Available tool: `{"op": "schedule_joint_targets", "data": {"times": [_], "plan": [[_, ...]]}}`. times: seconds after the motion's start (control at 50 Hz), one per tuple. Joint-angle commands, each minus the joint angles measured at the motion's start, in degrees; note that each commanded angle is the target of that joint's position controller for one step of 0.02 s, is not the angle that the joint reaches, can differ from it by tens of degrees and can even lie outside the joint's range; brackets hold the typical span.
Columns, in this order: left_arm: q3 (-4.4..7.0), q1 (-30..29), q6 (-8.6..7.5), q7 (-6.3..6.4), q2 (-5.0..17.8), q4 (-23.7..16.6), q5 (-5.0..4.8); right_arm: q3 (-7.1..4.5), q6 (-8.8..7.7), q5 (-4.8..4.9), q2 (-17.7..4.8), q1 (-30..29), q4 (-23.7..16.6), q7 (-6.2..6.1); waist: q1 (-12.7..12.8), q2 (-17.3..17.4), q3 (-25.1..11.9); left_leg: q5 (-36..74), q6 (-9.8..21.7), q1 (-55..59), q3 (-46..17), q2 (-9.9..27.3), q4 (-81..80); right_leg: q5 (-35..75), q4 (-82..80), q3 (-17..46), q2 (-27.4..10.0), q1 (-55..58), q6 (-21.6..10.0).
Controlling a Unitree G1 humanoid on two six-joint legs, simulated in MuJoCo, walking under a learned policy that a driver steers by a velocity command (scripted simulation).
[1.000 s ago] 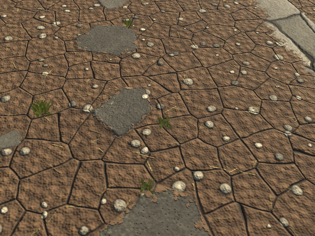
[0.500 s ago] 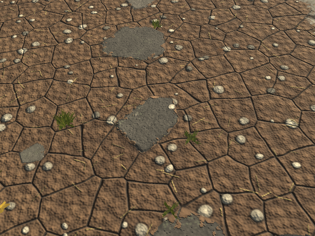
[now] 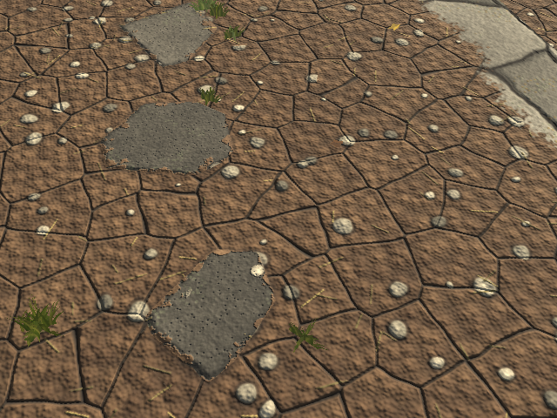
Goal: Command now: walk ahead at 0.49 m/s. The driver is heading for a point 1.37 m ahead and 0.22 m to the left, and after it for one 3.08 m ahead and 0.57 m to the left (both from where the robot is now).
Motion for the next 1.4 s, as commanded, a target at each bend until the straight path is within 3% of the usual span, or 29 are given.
{"op": "schedule_joint_targets", "data": {"times": [0.02, 0.14, 0.2, 0.22, 0.24, 0.26, 0.28, 0.3, 0.34, 0.42, 0.54, 0.62, 0.68, 0.72, 0.74, 0.76, 0.78, 0.8, 0.84, 0.88, 1.08, 1.2, 1.24, 1.28, 1.3, 1.32, 1.34, 1.36, 1.4], "plan": [[-0.16, -5.51, -1.11, -0.78, 1.72, -4.23, -0.33, -2.0, -0.51, 0.63, -10.07, -0.48, -2.82, -0.62, -0.17, 4.23, 3.02, 8.06, 7.62, -3.38, -7.48, 14.96, -6.58, 6.38, -8.09, -1.97, 1.55, 3.24, 0.21], [-0.25, -11.0, -1.99, -2.94, 3.24, -7.24, -0.81, -2.34, 1.65, 0.89, -11.12, 3.4, -0.39, -1.0, -0.58, 5.85, 3.48, 16.01, 6.49, 8.52, -8.98, 19.54, 0.4, -2.96, -15.57, -2.59, 4.01, 2.75, -2.66], [2.3, 4.89, -2.18, -2.45, 8.4, -2.79, -0.4, -2.03, 2.41, 0.73, -10.93, 0.96, -0.98, -1.34, 8.22, 6.47, -7.1, 36.74, 3.26, 5.38, -4.82, 15.21, 19.03, -4.05, -17.78, -5.62, 7.49, 27.56, -6.9], [3.51, 16.05, -1.92, -1.76, 12.81, -0.74, 0.28, -0.74, 2.15, -0.65, -8.07, 1.06, -2.72, -1.46, 12.02, 0.31, -16.54, 21.65, 1.11, -7.1, -2.28, 11.77, 37.21, -1.53, -14.99, 6.37, -3.38, 46.41, -10.97], [4.1, 17.89, -1.59, -2.05, 15.88, 0.63, 0.07, 1.16, 0.79, -0.26, -1.26, 8.47, -3.09, -0.79, 7.71, -15.06, -23.0, -18.91, -2.32, -30.48, -3.26, 1.09, 55.48, -14.66, -21.14, 33.49, -14.9, 64.67, -19.65], [2.51, 17.73, -1.45, -1.98, 9.77, -0.01, -0.37, -0.19, -0.38, 0.94, -7.68, 4.19, -2.53, -0.45, 10.57, -8.84, -21.01, -22.74, -1.62, -37.08, -10.15, 3.69, 61.34, -21.37, -25.46, 36.43, -13.83, 63.44, -17.77], [1.78, 13.42, -1.41, -1.73, 8.06, -0.51, -0.27, -0.96, -1.12, 2.21, -10.09, -1.44, -4.53, -0.16, 10.07, -6.11, -12.47, -17.72, -1.01, -40.4, -8.81, 6.52, 61.71, -18.91, -26.77, 27.86, -11.98, 56.21, -15.45], [1.48, 9.44, -1.33, -1.68, 7.44, -1.08, -0.03, -0.79, -1.34, 1.94, -9.39, -4.31, -5.17, -0.39, 8.32, -1.46, -7.75, -12.57, -1.25, -38.8, -7.02, 9.27, 59.26, -12.52, -28.22, 21.76, -9.82, 48.0, -14.49], [0.79, 5.44, -1.64, -1.92, 5.01, -1.35, 0.85, -1.14, -0.58, 0.75, -8.11, -4.2, -5.1, -0.49, 4.7, -1.53, -3.67, -7.21, -2.08, -33.3, -7.13, 12.3, 54.09, -4.78, -31.81, 14.64, -6.45, 37.26, -13.91], [1.25, 5.61, -2.61, -1.81, 6.31, 0.43, 0.15, -0.6, 1.42, 0.16, -5.23, -5.01, -5.54, -0.88, 2.89, -1.3, -0.65, -2.52, -4.49, -32.76, -5.99, 13.35, 46.52, 0.61, -36.77, 7.63, -4.98, 31.03, -15.07], [1.72, 10.07, -1.8, -0.67, 8.49, 3.41, -0.37, 0.21, 0.64, 0.13, -3.57, -16.93, -8.74, -0.06, 6.65, -0.8, 2.28, 15.06, -5.16, -30.85, -3.24, 10.87, 24.85, -0.01, -38.14, -0.09, -1.94, 31.53, -12.17], [2.08, 13.47, -0.85, -0.43, 9.37, 5.97, -1.01, 0.15, 0.21, 0.69, -4.51, -22.06, -10.98, 0.99, 7.92, -1.21, 3.59, 13.91, -3.62, -31.67, -3.94, 9.83, 18.76, -1.08, -35.52, 0.86, -5.35, 38.49, -11.42], [2.54, 12.84, 0.1, -0.01, 10.23, 6.8, -1.15, -0.43, -0.17, 0.6, -6.25, -20.44, -11.15, 1.64, 5.87, -2.13, 2.39, 7.62, -1.32, -28.33, -3.32, 8.65, 16.54, 5.32, -31.04, 1.5, -7.35, 43.16, -9.89], [2.19, 11.34, 0.82, 0.22, 9.57, 6.68, -0.9, -2.37, -0.22, 0.33, -9.47, -8.58, -7.61, 1.19, -0.33, -1.64, -4.68, 6.25, 1.19, -11.61, 0.02, 5.21, 14.96, 20.14, -16.9, -1.76, -3.54, 41.35, -7.56], [1.01, 12.28, 0.93, 0.4, 6.99, 5.61, 0.17, -3.7, -0.07, -0.09, -13.32, 1.56, -5.37, 0.63, -3.77, 3.25, -12.96, 7.94, 4.18, 5.13, -7.8, 12.43, 17.13, 10.13, -0.59, -4.43, -0.23, 31.76, -5.47], [-1.05, 19.58, -0.26, -0.21, 0.01, 4.77, 0.28, -4.86, 0.37, -0.38, -18.54, 5.52, -4.18, 0.61, -0.46, 18.67, -19.88, -4.7, 13.7, 25.35, -35.26, 25.43, 11.46, -21.57, 20.99, -5.03, 10.59, 7.56, -1.24], [-0.24, 17.1, -1.58, -0.49, 4.3, 5.75, -0.6, -3.35, 0.34, 0.38, -13.06, 5.81, -4.52, 0.8, -2.55, 15.91, -21.15, -12.55, 13.57, 26.01, -44.58, 26.18, 4.59, -34.71, 28.73, 3.55, 10.15, 0.47, -1.71], [0.83, 11.91, -2.39, -0.82, 8.05, 4.09, -2.18, -2.53, 0.13, 0.33, -10.86, 1.6, -5.11, 0.73, -2.09, 12.2, -12.66, -12.47, 10.92, 19.51, -36.75, 24.7, 3.77, -30.96, 30.76, 3.54, 7.08, -4.04, -2.73], [0.89, 6.6, -2.54, -0.26, 7.42, 2.9, -1.14, -1.74, -0.04, -0.4, -8.05, -5.62, -6.29, 0.79, 1.04, 5.74, -4.22, -1.63, 8.93, 4.35, -24.87, 20.67, 1.41, -21.65, 24.85, 1.0, 1.96, -1.01, -2.87], [1.03, 8.63, -1.26, -0.14, 5.93, 3.58, -0.68, -1.23, -0.58, -1.0, -6.15, -7.67, -6.3, 0.94, 3.93, 7.9, -3.36, 4.3, 8.35, -2.41, -19.33, 17.98, -1.62, -17.54, 20.94, 1.44, -0.07, 5.21, -2.53], [-0.02, -5.52, -0.7, -0.81, 1.98, -0.17, -0.21, -1.89, -0.28, 0.26, -9.36, -0.57, -1.7, -0.95, 0.68, 5.41, 2.24, 10.94, 7.03, -2.01, -6.85, 15.01, -6.73, 4.61, -6.72, -1.98, 1.5, 2.62, 0.2], [-0.32, -13.41, -1.7, -2.76, 2.58, -3.54, -0.74, -2.26, 1.48, 0.77, -10.06, 4.3, 1.57, -1.32, -1.02, 5.55, 4.49, 15.37, 6.64, 7.86, -8.21, 19.24, -1.78, -0.46, -14.98, -2.3, 3.56, 1.54, -1.95], [0.3, -10.61, -2.12, -3.0, 4.2, -3.18, -0.64, -2.56, 2.01, 0.97, -10.81, 3.42, 1.72, -1.58, 1.46, 6.69, 2.9, 22.44, 5.76, 9.28, -9.54, 19.77, 2.14, -4.55, -16.84, -2.74, 5.1, 6.93, -3.17], [2.51, 3.25, -2.47, -2.32, 8.39, 0.85, -0.29, -2.26, 2.39, 0.84, -10.38, 1.03, 0.92, -1.68, 8.7, 6.49, -5.71, 33.85, 3.44, 4.34, -7.18, 15.48, 16.71, -3.32, -18.29, -4.5, 7.04, 28.14, -5.83], [3.73, 14.09, -2.38, -1.61, 12.54, 2.83, 0.68, -1.09, 2.21, -0.26, -7.59, 0.82, -0.78, -1.67, 12.49, 1.25, -14.98, 19.44, 1.31, -7.9, -4.88, 11.53, 33.8, -2.32, -15.41, 5.77, -2.99, 46.94, -9.38], [4.46, 16.69, -1.82, -1.58, 16.11, 4.11, 0.66, 0.99, 0.99, 0.19, 0.11, 8.96, -1.19, -1.21, 8.54, -14.23, -22.83, -19.42, -2.4, -30.43, -3.7, 1.66, 53.29, -12.29, -20.72, 31.38, -16.72, 65.92, -17.97], [2.95, 16.4, -1.66, -1.43, 9.87, 3.62, 0.18, -0.57, 0.14, 1.66, -6.66, 5.64, -0.21, -1.11, 11.09, -9.01, -21.35, -23.42, -2.19, -35.95, -10.77, 4.12, 60.2, -20.51, -25.28, 34.89, -15.75, 63.2, -16.81], [2.13, 12.03, -1.77, -1.1, 7.41, 3.16, 0.1, -1.62, -0.22, 2.81, -9.61, 0.39, -1.96, -1.11, 10.61, -6.76, -12.09, -18.59, -1.7, -39.32, -9.95, 6.83, 61.29, -19.86, -26.88, 25.69, -13.9, 55.57, -13.84], [1.25, 5.06, -2.12, -1.16, 4.22, 2.84, 0.46, -1.98, 0.26, 1.89, -8.26, -3.31, -2.54, -1.7, 7.34, -2.69, -3.88, -10.15, -2.09, -35.67, -8.49, 11.07, 56.72, -12.55, -31.0, 14.1, -9.8, 41.01, -11.44]]}}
